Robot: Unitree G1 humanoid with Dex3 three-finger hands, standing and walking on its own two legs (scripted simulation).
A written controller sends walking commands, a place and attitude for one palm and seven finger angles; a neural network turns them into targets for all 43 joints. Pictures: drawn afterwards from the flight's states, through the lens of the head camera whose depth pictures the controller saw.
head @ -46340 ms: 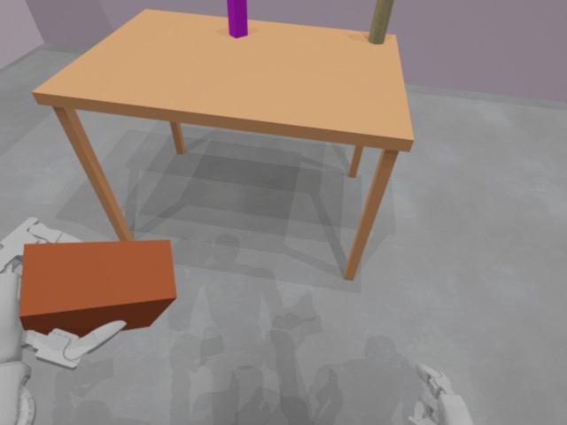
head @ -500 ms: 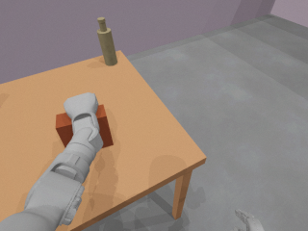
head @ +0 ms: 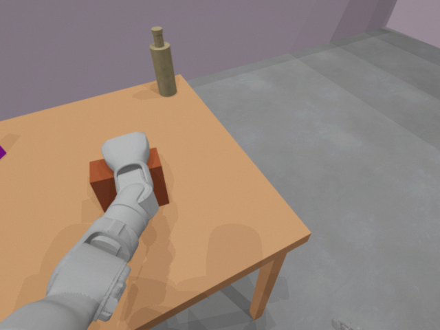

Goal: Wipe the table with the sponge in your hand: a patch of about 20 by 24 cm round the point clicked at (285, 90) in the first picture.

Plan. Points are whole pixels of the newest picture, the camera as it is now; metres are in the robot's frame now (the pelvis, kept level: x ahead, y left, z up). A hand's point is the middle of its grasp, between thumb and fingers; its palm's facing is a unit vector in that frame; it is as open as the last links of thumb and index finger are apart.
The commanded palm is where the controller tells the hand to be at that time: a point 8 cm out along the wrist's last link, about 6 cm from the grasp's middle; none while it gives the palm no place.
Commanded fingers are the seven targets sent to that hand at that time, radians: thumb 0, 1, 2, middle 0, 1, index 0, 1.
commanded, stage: wipe back along the third lane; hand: left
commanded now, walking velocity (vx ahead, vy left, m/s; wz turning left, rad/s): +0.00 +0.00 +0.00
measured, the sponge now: (134, 190) +0.41 +0.22 +0.00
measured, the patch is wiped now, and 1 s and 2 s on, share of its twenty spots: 1.00 1.00 1.00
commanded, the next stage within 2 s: slide back across to the middle lane in 1.38 s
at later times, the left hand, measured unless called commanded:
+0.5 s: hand (139, 181) +0.38 +0.18 +0.06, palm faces +0.03 -0.06 -1.00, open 10.5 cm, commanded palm +0.33 +0.15 +0.10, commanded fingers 0.00 0.10 1.30 -1.20 -1.60 -1.20 -1.60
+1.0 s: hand (150, 203) +0.33 +0.15 +0.06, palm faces +0.04 -0.07 -1.00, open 10.4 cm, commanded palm +0.28 +0.13 +0.10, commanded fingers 0.00 0.10 1.30 -1.20 -1.60 -1.20 -1.60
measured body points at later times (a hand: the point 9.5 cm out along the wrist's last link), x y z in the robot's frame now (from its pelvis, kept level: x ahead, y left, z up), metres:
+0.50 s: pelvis +0.02 +0.01 +0.00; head +0.00 +0.00 +0.45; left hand +0.38 +0.18 +0.12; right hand +0.24 -0.20 -0.09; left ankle -0.01 +0.09 -0.74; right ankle +0.01 -0.09 -0.74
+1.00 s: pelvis +0.00 -0.01 +0.00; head -0.03 -0.04 +0.45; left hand +0.32 +0.15 +0.12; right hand +0.24 -0.20 -0.08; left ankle -0.01 +0.09 -0.74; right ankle +0.01 -0.09 -0.74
